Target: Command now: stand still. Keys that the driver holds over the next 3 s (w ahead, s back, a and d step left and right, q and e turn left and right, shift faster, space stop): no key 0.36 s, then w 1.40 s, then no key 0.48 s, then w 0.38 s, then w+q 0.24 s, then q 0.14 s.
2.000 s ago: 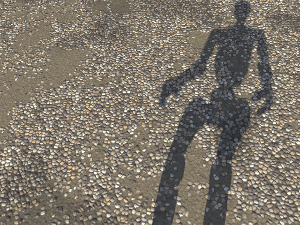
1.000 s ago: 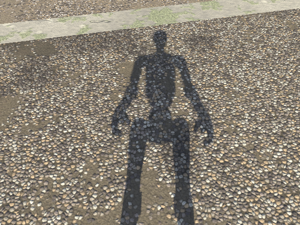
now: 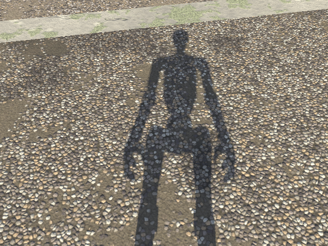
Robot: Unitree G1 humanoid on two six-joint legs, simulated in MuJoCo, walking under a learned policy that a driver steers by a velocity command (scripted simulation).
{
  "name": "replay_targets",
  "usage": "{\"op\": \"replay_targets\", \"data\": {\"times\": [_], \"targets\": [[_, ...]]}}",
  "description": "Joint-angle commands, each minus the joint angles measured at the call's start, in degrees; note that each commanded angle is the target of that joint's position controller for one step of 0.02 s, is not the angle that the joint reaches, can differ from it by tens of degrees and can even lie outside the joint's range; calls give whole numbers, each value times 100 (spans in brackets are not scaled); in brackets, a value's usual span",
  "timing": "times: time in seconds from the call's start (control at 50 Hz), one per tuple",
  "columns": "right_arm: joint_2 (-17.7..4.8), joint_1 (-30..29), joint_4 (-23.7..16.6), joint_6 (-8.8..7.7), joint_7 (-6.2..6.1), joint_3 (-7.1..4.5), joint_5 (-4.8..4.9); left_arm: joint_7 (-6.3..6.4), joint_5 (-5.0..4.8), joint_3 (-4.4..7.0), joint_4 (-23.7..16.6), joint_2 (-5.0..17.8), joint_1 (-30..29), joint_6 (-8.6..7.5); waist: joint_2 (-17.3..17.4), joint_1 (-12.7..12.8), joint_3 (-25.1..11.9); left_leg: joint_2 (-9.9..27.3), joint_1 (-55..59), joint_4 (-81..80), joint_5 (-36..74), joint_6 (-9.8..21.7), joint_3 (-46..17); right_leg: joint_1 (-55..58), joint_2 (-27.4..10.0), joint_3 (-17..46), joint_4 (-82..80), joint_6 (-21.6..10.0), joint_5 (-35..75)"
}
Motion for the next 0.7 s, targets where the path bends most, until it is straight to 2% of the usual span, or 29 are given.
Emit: {"op": "replay_targets", "data": {"times": [0.02, 0.36, 0.38, 0.42, 0.44, 0.46, 0.5, 0.54, 0.56, 0.58, 0.6, 0.62, 0.64, 0.66, 0.68, 0.7], "targets": [[-553, 301, -96, -31, -16, -74, 1, 18, -2, 82, -70, 539, 312, -30, -1, 6, 105, -47, 128, -409, 647, 102, 94, -394, -73, 16, -581, -89, 730], [-433, 556, -101, -42, -19, -29, 9, 35, -12, 44, 108, 417, 515, -20, 5, 26, 159, -76, 57, -400, 594, 139, 98, -446, -59, -32, -548, -59, 679], [-360, 670, -42, -36, -22, -11, 5, 40, -10, 29, 174, 351, 629, -12, -7, 28, 19, -143, 118, -407, 50, 149, 170, -392, -4, -88, -581, -73, 112], [-456, 693, -58, -24, -51, -56, 67, 75, -75, 91, 148, 519, 630, 11, -77, 39, 276, -321, -224, -208, -1804, 291, 293, -720, 78, -81, -523, -260, -1811], [-487, 644, -113, -52, -55, -68, 74, 84, -89, 110, 93, 562, 614, -6, -94, 56, 542, -284, -519, -181, -2404, 386, 211, -974, -5, 52, -572, -377, -2473], [-447, 613, -168, -112, -42, -62, 83, 76, -108, 117, 57, 565, 642, -56, -135, 73, 729, -220, -715, -136, -2560, 467, 117, -1112, -149, 250, -634, -489, -2731], [-326, 576, -251, -285, 24, -50, 105, 33, -156, 153, 54, 613, 839, -193, -329, 147, 773, -181, -983, 179, -2152, 512, 84, -919, -481, 743, -788, -708, -2732], [-161, 426, -384, -451, 120, -25, 121, -20, -186, 237, 93, 834, 1132, -284, -787, 250, 677, -327, -1319, 858, -1489, 478, 350, -491, -1016, 1612, -1218, -1034, -2977], [-78, 426, -435, -527, 165, -8, 146, -41, -198, 274, 74, 941, 1131, -309, -1050, 203, 662, -355, -1307, 1166, -1163, 518, 446, -463, -1345, 2123, -1475, -1214, -3060], [-97, 446, -457, -589, 197, -12, 165, -53, -207, 278, 0, 941, 992, -323, -1043, 121, 752, -296, -1097, 1154, -1079, 625, 385, -704, -1475, 2324, -1575, -1284, -2943], [-84, 662, -410, -636, 218, -17, 184, -65, -210, 267, -105, 924, 744, -330, -980, -70, 815, -289, -614, 761, -1085, 732, 359, -1049, -1388, 2166, -1472, -1209, -2728], [-85, 1205, -239, -661, 225, -34, 194, -80, -221, 248, -264, 888, 301, -339, -873, -387, 840, -258, 213, 97, -972, 809, 239, -1548, -1097, 1686, -1074, -994, -2245], [-443, 1927, -7, -694, 230, -144, 173, -81, -244, 189, -487, 651, -196, -387, -144, -685, 787, 128, 925, -477, -1115, 965, -591, -2154, -487, 715, 12, -629, -1346], [-1210, 2790, 187, -736, 281, -369, 206, -74, -191, 123, -710, 340, -371, -522, 1544, -896, 501, 1180, 2018, -1374, -960, 1497, -2605, -3123, 263, -377, 2212, -215, -625], [-1181, 2970, 160, -778, 323, -324, 76, -84, -193, 125, -791, 398, -364, -663, 1645, -814, 270, 1981, 2414, -1731, -362, 1851, -4041, -3886, 231, 44, 3533, -244, -1327], [-838, 2467, 6, -807, 322, -221, 10, -151, -238, 148, -758, 490, -286, -736, 902, -499, 438, 1957, 2335, -1562, 115, 1763, -3604, -4170, -97, 292, 4284, -380, -1112]]}}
